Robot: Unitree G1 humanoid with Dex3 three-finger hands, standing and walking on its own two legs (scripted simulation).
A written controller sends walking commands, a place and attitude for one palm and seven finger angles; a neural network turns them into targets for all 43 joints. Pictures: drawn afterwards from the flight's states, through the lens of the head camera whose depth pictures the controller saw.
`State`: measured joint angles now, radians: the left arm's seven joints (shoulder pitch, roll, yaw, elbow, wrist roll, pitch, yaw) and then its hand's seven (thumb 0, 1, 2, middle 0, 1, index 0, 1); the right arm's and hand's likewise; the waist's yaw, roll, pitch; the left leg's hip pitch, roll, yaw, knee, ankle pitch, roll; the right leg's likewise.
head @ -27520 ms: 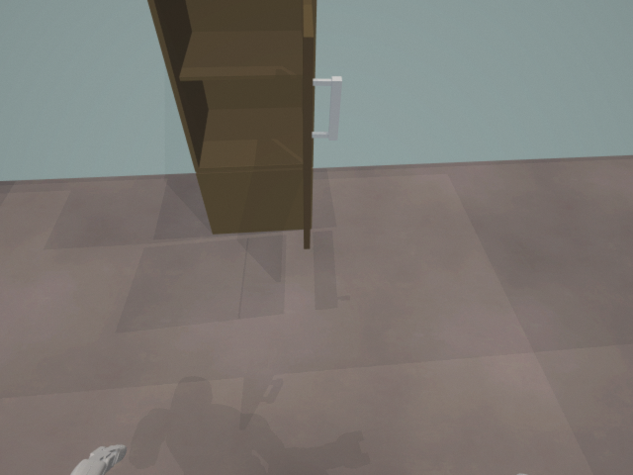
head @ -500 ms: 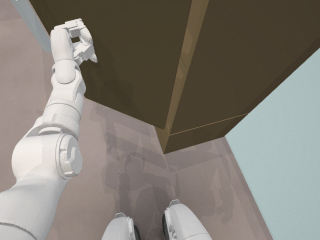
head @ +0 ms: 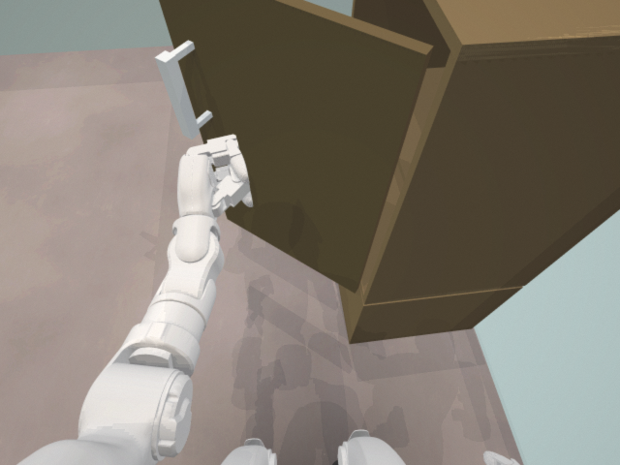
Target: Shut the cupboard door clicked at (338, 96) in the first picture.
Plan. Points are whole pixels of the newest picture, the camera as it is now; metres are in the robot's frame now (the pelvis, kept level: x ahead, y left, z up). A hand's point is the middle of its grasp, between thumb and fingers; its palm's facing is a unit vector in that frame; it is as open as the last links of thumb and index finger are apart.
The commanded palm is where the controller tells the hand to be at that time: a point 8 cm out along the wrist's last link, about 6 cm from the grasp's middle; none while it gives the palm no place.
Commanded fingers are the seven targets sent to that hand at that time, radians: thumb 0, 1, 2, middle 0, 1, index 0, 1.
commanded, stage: draw the hand back to the body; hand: left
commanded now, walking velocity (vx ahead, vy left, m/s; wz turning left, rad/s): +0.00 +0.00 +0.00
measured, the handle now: (188, 92) +0.64 +0.17 +0.08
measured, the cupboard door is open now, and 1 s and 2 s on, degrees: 50 50 50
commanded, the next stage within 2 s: step back with the hand held close in 1.70 s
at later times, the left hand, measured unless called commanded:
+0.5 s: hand (165, 215) +0.38 +0.15 +0.12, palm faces +0.06 -1.00 +0.01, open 3.1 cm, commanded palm +0.34 +0.19 +0.13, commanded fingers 0.00 0.90 0.90 -1.30 -1.50 -1.30 -1.50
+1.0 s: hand (7, 300) +0.26 +0.24 +0.18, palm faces +0.25 -0.93 -0.27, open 3.8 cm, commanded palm +0.22 +0.28 +0.20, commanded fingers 0.00 0.90 0.90 -0.61 -0.75 -0.61 -0.75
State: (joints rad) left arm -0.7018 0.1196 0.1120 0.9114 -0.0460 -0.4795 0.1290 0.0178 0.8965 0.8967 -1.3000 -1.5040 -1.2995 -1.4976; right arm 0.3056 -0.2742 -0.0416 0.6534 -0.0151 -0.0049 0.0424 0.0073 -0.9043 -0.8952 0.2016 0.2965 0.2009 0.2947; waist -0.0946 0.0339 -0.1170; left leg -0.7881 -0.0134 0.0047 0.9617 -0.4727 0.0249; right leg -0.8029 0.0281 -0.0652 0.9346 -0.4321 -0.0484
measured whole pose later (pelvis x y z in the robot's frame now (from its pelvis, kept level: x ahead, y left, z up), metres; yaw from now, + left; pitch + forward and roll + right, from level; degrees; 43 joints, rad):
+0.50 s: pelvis +0.00 +0.00 +0.03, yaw -1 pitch +8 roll +0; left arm -0.32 0.20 0.15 0.50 -0.20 -0.25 -0.04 0.02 0.90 0.90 -1.30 -1.50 -1.30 -1.50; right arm 0.35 -0.27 0.00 0.63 0.06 0.01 -0.03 0.01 -0.90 -0.89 0.20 0.30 0.20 0.30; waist -0.04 0.04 -0.08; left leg -0.52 -0.01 0.02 0.77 -0.40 0.03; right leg -0.54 0.03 -0.05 0.74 -0.35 -0.04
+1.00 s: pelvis +0.01 +0.03 +0.06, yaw +1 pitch -2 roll -1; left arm 0.20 0.29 0.11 -0.18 -0.07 0.00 0.07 0.02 0.89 0.90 -0.87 -1.04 -0.87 -1.03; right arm 0.17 -0.21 0.08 0.56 0.04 0.01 -0.07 0.01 -0.90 -0.90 0.21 0.30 0.20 0.30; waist 0.05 0.07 0.00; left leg -0.14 -0.06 0.00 0.46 -0.28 0.07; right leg -0.15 -0.01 -0.05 0.44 -0.25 0.00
